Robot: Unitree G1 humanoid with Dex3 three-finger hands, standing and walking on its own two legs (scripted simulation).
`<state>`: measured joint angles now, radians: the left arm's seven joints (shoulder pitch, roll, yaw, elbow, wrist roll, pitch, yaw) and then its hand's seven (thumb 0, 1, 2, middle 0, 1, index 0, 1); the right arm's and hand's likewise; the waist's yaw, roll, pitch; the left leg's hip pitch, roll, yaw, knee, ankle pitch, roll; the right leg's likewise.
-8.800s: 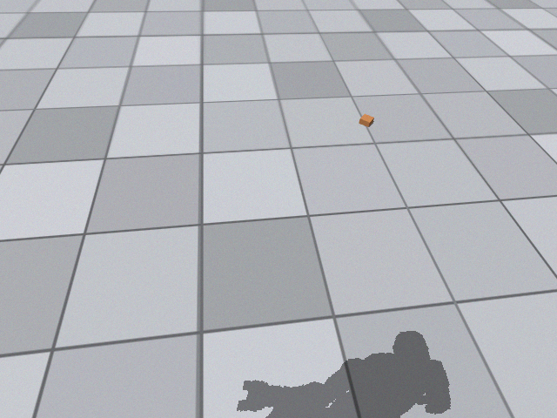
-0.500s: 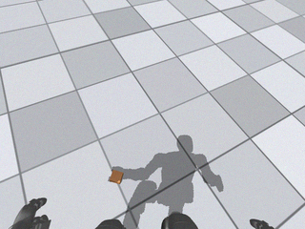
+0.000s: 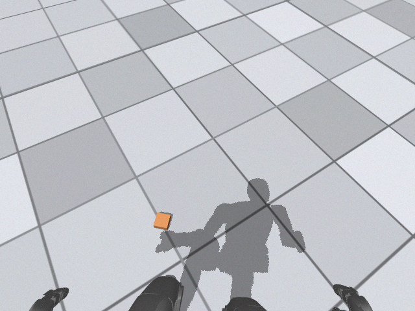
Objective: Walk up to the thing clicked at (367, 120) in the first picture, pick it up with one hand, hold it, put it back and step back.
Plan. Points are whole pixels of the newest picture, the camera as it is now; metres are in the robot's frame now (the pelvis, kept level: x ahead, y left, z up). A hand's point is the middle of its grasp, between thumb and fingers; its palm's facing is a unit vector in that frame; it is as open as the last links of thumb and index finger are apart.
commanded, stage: walk up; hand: left
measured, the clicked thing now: (162, 221) +0.50 +0.20 -0.74
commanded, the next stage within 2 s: stand in 1.54 s
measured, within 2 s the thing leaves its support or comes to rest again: neither
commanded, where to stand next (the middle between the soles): +0.20 -0.01 m, yaw +1 degrees
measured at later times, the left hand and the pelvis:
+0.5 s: hand out of the picture -0.06 +0.25 -0.16, palm faces -0.02 -0.93 -0.36, open 7.4 cm; pelvis -0.14 -0.02 +0.00, yaw -1 degrees
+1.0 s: hand out of the picture -0.11 +0.23 -0.13, palm faces +0.07 -0.92 -0.39, open 7.4 cm; pelvis -0.18 -0.05 +0.00, yaw +3 degrees
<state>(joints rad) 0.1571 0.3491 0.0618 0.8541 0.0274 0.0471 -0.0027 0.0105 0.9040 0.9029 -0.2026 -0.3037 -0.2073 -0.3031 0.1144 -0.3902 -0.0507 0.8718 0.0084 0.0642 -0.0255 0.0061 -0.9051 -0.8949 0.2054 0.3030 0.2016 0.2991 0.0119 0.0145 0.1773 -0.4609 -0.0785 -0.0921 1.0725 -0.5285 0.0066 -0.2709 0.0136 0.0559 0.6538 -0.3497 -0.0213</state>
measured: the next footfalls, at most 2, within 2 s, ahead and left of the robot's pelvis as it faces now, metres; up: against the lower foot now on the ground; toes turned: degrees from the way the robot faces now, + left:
left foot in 0.18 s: -0.04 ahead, +0.12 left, +0.00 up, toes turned +1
right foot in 0.54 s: -0.15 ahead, -0.16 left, +0.00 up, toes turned +3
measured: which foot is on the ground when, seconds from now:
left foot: up 0.00-0.16, down 0.18-0.56, up 0.58-0.82, down 0.84-1.00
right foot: down 0.00-0.20, up 0.22-0.52, down 0.54-1.00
